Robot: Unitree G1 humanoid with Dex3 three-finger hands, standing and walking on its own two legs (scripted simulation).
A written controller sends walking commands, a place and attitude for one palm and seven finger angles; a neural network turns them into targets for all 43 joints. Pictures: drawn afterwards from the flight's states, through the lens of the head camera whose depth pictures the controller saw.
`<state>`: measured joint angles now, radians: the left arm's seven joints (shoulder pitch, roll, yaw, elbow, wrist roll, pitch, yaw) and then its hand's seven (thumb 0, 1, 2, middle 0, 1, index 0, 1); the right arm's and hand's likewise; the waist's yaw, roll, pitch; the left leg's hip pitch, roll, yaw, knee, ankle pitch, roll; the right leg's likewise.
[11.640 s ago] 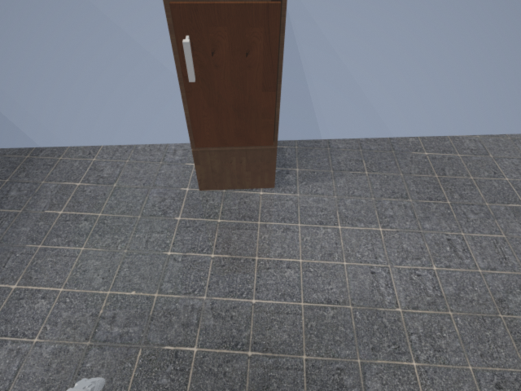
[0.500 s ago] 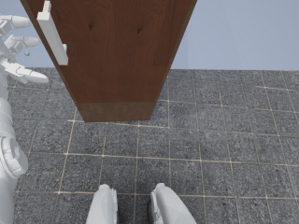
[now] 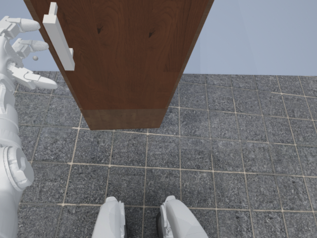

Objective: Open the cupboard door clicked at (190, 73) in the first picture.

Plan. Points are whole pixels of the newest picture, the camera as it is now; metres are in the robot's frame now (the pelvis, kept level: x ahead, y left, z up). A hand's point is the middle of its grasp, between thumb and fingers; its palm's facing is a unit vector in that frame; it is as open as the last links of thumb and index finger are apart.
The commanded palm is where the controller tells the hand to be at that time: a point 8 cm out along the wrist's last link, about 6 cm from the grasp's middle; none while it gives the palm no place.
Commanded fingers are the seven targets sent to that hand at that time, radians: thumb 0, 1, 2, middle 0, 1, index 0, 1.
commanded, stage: move the hooked fingers beside the handle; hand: left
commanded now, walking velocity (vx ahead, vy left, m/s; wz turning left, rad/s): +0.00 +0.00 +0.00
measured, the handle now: (62, 39) +0.57 +0.19 +0.07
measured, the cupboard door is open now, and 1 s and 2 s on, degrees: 0 0 0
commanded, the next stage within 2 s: slide the fingers in behind the handle in 0.30 s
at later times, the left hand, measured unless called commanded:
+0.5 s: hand (37, 58) +0.52 +0.24 +0.06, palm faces +0.00 -1.00 -0.03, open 13.9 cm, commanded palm +0.51 +0.27 +0.06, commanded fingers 0.00 -0.50 0.30 -0.30 -1.20 -0.30 -1.20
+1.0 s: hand (55, 60) +0.52 +0.20 +0.06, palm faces -0.01 -1.00 -0.03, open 13.9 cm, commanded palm +0.50 +0.23 +0.06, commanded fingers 0.00 -0.50 0.30 -0.30 -1.20 -0.30 -1.20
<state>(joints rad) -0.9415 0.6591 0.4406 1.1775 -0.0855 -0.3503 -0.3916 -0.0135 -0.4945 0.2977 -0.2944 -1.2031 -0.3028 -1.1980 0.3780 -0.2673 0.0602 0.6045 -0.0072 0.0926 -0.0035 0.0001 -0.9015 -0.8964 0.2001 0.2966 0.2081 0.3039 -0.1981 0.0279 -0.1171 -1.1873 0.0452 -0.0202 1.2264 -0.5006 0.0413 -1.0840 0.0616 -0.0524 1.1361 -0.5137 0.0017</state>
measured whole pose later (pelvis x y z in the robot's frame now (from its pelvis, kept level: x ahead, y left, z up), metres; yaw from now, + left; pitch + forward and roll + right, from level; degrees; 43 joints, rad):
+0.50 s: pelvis +0.00 -0.01 +0.00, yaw +0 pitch +27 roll -5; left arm -0.95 0.68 0.45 1.19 -0.09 -0.35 -0.39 -0.01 -0.49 0.30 -0.29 -1.20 -0.30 -1.20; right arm 0.37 -0.27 0.06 0.61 0.00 0.09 -0.01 0.00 -0.90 -0.90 0.20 0.30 0.21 0.30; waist -0.20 0.03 -0.11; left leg -1.21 0.05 -0.03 1.25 -0.51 0.03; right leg -1.11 0.07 -0.06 1.16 -0.52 -0.01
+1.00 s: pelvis +0.00 -0.01 +0.00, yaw +0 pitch +26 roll -5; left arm -0.91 0.56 0.39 1.15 -0.08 -0.40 -0.29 -0.01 -0.49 0.30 -0.29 -1.20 -0.30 -1.20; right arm 0.37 -0.26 0.05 0.61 -0.02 0.09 0.02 0.00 -0.90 -0.90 0.20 0.30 0.21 0.30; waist -0.19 0.03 -0.12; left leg -1.17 0.04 -0.02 1.23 -0.50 0.03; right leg -1.08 0.06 -0.05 1.15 -0.52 -0.01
